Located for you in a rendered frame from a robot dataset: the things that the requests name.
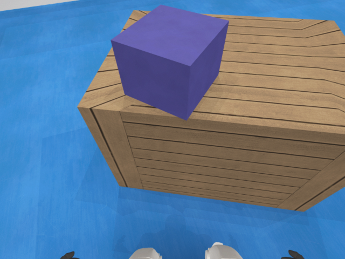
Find pedestal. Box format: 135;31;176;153
77;10;345;212

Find robot thigh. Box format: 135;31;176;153
205;244;243;259
129;248;162;259

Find robot right thigh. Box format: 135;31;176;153
205;244;243;259

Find carton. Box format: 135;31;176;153
111;5;229;120

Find robot left thigh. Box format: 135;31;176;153
129;248;162;259

